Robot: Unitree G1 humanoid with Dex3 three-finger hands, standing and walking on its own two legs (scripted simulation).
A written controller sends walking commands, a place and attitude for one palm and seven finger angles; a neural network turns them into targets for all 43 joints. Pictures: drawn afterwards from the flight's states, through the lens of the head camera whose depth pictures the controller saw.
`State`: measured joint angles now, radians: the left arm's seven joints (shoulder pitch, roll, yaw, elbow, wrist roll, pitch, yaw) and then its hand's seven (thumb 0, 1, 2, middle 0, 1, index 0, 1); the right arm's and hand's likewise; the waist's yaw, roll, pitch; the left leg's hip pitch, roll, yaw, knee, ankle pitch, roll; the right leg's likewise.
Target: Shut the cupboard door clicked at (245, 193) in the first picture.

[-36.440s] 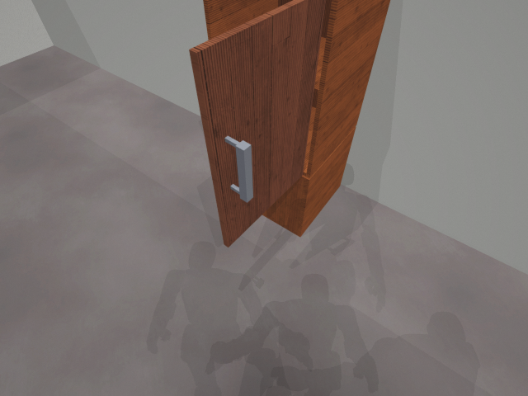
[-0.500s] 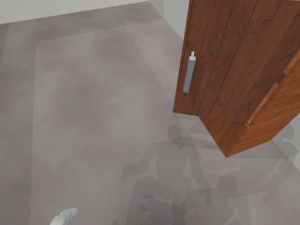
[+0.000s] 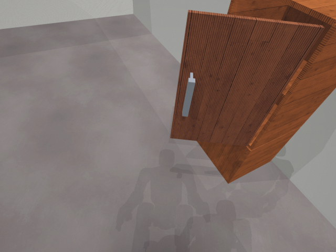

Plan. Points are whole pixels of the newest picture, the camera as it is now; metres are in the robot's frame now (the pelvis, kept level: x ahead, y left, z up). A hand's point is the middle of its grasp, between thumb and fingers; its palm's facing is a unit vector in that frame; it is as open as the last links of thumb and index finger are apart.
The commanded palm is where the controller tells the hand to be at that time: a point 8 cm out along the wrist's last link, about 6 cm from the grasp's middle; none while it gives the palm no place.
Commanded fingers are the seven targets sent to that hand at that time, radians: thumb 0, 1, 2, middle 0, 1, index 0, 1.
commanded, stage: take the last steps up to it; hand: left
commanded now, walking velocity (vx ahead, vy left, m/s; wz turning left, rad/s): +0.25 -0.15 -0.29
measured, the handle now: (188, 95) +0.66 -0.04 -0.03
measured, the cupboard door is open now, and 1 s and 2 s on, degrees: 58 58 58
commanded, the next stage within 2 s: come to a stop and stand still in 0.56 s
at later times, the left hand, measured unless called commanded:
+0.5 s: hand (146, 222) +0.23 +0.07 -0.16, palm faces -0.18 -0.96 -0.22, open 7.4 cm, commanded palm none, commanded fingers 0.00 0.90 0.90 -0.20 -0.30 -0.20 -0.30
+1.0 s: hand (164, 220) +0.24 +0.02 -0.17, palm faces -0.08 -0.97 -0.24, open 7.3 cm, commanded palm none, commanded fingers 0.00 0.90 0.90 -0.20 -0.30 -0.20 -0.30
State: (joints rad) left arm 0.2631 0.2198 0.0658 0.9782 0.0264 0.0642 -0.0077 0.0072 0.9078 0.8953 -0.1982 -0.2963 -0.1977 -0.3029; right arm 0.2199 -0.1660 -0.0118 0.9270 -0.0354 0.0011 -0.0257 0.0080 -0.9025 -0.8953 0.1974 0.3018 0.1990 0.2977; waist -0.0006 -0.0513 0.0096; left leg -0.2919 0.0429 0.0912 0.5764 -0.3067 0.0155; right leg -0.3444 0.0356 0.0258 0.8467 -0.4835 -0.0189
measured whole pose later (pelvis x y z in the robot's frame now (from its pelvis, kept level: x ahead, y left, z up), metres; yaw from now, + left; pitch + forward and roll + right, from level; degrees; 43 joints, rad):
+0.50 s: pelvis +0.10 -0.11 +0.00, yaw -8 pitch +1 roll +0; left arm 0.14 0.19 0.05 0.97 0.03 -0.01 -0.03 0.01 0.91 0.90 -0.19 -0.30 -0.19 -0.30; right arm 0.35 -0.24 -0.06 1.08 -0.02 0.03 -0.02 0.01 -0.90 -0.90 0.20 0.30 0.20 0.30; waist -0.05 0.04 0.07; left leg -0.33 0.15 0.07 1.02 -0.53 -0.03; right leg -0.33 -0.02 -0.10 0.59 -0.29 -0.04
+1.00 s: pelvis +0.19 -0.17 +0.00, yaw -7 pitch +0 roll +1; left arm 0.22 0.16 0.03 1.01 0.01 0.05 0.04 0.02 0.93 0.90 -0.20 -0.30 -0.20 -0.30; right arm 0.09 -0.15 -0.01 0.96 -0.02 0.03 -0.05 0.00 -0.90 -0.90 0.20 0.30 0.20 0.30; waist 0.03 0.01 0.12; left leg -0.30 0.02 0.12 0.52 -0.22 0.04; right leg -0.25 -0.01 -0.02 0.69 -0.46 0.00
